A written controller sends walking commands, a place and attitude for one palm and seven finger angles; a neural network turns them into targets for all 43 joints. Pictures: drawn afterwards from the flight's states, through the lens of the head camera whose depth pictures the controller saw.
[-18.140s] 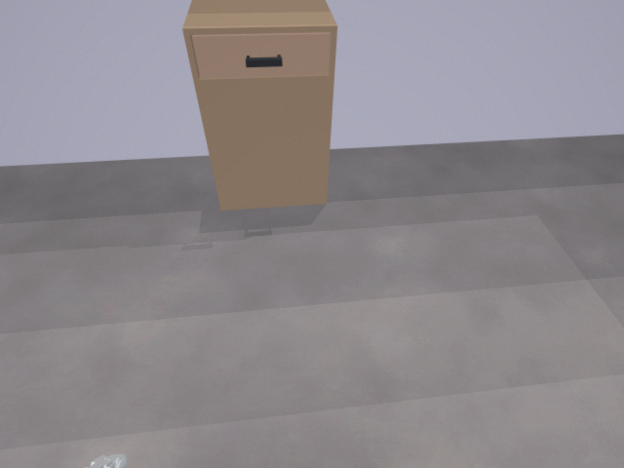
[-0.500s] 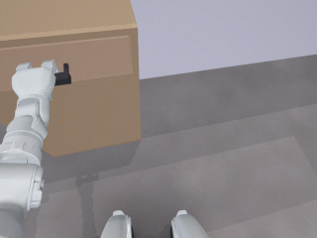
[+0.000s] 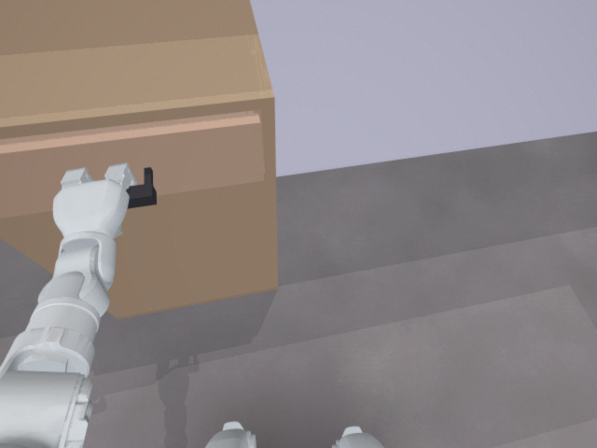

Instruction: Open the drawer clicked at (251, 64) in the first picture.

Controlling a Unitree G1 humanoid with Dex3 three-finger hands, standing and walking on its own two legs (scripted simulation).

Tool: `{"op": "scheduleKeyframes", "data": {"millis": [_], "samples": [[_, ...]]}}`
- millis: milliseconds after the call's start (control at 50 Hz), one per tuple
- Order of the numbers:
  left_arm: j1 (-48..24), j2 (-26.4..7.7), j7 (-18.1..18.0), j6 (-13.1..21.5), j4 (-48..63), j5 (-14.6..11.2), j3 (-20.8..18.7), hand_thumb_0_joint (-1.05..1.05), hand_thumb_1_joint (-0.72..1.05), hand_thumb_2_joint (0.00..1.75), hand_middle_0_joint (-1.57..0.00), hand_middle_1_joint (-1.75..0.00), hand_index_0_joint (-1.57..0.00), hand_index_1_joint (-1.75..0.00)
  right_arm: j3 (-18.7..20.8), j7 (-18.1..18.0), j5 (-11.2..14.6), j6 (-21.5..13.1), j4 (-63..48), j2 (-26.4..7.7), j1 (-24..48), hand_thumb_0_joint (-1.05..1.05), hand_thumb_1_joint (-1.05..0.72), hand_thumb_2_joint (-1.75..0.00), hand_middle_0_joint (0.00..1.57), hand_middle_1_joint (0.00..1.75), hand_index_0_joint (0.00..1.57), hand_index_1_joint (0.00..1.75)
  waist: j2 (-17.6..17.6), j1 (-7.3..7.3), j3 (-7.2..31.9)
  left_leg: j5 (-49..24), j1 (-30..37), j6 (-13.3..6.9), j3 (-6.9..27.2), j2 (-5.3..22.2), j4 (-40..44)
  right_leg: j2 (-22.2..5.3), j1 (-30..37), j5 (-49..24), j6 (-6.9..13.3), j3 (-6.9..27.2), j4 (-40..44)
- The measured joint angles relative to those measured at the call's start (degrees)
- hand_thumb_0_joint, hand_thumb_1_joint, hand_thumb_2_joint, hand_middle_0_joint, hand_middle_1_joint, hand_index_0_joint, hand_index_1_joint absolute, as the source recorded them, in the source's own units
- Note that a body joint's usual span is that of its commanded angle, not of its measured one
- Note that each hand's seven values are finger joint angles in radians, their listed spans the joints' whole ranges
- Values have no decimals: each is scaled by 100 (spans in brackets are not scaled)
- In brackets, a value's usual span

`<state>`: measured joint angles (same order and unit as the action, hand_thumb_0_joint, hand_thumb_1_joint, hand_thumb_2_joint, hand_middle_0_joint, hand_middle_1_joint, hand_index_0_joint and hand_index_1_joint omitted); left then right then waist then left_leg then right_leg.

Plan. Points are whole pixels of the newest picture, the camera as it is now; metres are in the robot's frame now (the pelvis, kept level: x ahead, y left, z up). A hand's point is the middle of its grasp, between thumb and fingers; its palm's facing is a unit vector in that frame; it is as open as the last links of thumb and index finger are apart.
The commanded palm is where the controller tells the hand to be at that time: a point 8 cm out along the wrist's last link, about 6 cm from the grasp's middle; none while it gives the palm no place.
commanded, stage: pull the drawer open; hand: left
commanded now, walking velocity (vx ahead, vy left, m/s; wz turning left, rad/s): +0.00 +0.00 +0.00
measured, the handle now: (111, 189) +0.48 +0.27 +0.00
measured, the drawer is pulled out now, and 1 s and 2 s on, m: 0.02 0.03 0.12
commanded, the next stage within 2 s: none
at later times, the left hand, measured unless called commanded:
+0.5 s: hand (111, 227) +0.43 +0.27 -0.02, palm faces -0.08 -0.02 -1.00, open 5.7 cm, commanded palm +0.43 +0.25 +0.03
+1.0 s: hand (111, 233) +0.42 +0.26 -0.02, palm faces -0.06 -0.04 -1.00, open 5.7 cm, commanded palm +0.38 +0.24 +0.03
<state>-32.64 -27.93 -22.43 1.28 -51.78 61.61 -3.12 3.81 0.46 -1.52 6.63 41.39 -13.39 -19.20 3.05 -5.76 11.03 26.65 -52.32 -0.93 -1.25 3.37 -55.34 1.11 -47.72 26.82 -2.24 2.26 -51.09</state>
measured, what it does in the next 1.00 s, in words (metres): stands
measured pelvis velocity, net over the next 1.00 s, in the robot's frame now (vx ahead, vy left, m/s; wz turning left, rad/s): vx -0.04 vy -0.01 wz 0.00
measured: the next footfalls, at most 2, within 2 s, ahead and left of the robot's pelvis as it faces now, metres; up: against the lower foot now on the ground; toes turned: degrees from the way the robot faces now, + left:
none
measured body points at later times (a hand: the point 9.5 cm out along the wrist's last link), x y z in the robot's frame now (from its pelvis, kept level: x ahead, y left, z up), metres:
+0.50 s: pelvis -0.03 -0.02 -0.01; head +0.09 +0.00 +0.42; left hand +0.43 +0.26 +0.03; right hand -0.01 -0.29 -0.14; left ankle -0.02 +0.10 -0.68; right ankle -0.04 -0.16 -0.68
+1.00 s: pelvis -0.04 -0.01 -0.01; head +0.08 +0.00 +0.42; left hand +0.42 +0.26 +0.03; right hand -0.04 -0.28 -0.14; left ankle -0.02 +0.10 -0.68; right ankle -0.04 -0.16 -0.68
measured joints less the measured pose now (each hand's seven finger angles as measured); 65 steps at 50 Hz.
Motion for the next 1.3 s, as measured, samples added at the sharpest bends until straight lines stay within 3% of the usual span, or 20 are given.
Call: {"op": "scheduleKeyframes", "data": {"millis": [60,240,620,860,940,1060,1200,1300], "samples": [[145,104,-74,-17,107,26,62,2,73,78,-30,-136,-38,-135,13,3,3,-3,-24,8,81,0,-91,-89,20,30,21,29,-5,52,9,2,103,4,17,-20,59,-20,107,-1,19,-27,47],[-680,84,-218,53,-672,276,255,1,71,84,-35,-135,-39,-135,-31,-89,-51,-75,16,-33,397,0,-91,-89,20,30,21,29,-48,83,-25,-26,-251,49,206,-111,-197,-95,-178,127,26,-211,-261],[-1290,-488,1,223,-1332,234,-14,2,72,82,-35,-135,-38,-134,-122,-222,2,-161,195,-119,-94,0,-91,-89,20,30,21,29,-8,-249,-136,-212,-782,118,253,-11,-478,18,-764,-23,94,-228,-633],[-1430,-535,2,150,-1418,219,16,2,71,83,-36,-135,-39,-134,-153,-206,12,-272,242,-88,-153,0,-91,-89,20,30,21,29,5,-304,-143,-279,-915,87,233,-6,-508,25,-893,-112,64,-202,-636],[-1127,-450,46,71,-1085,116,-2,2,72,81,-34,-135,-39,-134,-105,-168,13,-267,170,-45,-118,0,-91,-89,20,30,21,29,-3,-248,-131,-268,-771,67,153,19,-409,43,-773,-146,44,-123,-516],[-265,-107,-18,16,-325,-42,38,3,73,78,-31,-135,-39,-134,-47,-107,40,-202,87,4,-92,0,-91,-89,20,30,21,29,2,-49,-52,-195,-306,20,16,22,-152,31,-338,-136,2,1,-222],[779,309,-219,-66,598,-54,195,3,74,78,-29,-135,-39,-135,-3,-41,73,-142,-38,45,124,0,-91,-89,20,30,21,29,-6,148,24,-87,244,-11,-34,-28,101,-28,222,-59,-11,32,68],[493,486,-463,-66,312,180,451,2,73,82,-32,-136,-39,-135,-30,-88,27,-186,-26,29,383,0,-91,-89,20,30,21,29,-61,275,-11,-57,271,0,121,-141,57,-128,329,55,3,-133,11]]}}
